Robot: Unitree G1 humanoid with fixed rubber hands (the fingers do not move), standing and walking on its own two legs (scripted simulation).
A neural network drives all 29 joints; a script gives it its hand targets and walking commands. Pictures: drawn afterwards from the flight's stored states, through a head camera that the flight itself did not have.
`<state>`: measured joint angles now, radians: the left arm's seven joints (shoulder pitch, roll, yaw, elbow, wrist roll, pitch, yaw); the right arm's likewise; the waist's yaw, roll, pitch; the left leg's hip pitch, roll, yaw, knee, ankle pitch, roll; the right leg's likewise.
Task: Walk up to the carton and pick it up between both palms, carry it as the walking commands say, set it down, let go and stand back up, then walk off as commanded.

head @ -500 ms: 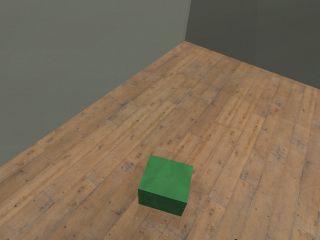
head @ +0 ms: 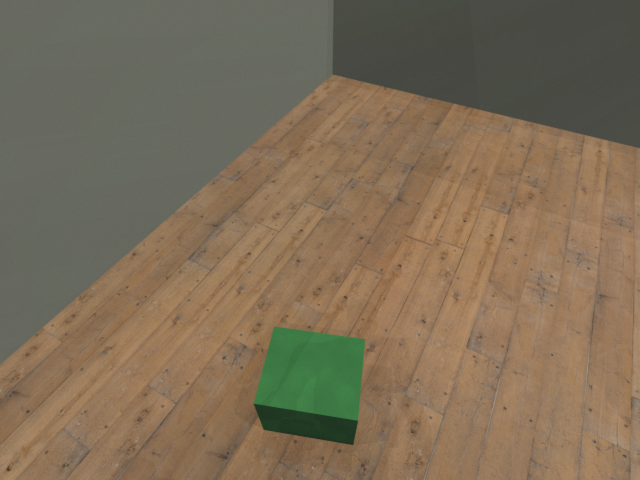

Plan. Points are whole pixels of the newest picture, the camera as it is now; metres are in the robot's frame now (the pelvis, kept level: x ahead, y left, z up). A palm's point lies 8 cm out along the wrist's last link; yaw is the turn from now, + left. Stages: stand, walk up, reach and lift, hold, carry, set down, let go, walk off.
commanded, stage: walk up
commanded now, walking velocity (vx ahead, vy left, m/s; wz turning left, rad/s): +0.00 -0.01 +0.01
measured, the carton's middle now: (313, 385) +0.51 +0.02 -0.66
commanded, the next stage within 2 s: none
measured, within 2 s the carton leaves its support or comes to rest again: neither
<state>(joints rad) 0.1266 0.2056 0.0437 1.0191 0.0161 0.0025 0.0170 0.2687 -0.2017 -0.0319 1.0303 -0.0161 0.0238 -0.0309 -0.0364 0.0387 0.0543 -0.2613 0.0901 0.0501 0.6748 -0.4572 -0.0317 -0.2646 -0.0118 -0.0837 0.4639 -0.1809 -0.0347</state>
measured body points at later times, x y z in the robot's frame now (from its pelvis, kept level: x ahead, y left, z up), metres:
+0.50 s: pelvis +0.01 +0.00 +0.01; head +0.01 +0.01 +0.46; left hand +0.00 +0.22 -0.16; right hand -0.01 -0.21 -0.15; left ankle -0.01 +0.11 -0.74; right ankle +0.05 -0.10 -0.74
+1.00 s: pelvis +0.06 +0.07 +0.01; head +0.05 +0.08 +0.46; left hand +0.09 +0.32 -0.15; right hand -0.02 -0.16 -0.14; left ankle +0.02 +0.17 -0.74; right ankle +0.04 -0.08 -0.68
